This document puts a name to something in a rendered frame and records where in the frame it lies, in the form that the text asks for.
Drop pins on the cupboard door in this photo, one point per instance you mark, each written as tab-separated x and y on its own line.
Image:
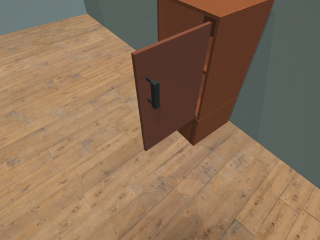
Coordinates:
177	63

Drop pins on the handle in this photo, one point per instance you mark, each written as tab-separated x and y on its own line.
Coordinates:
155	93

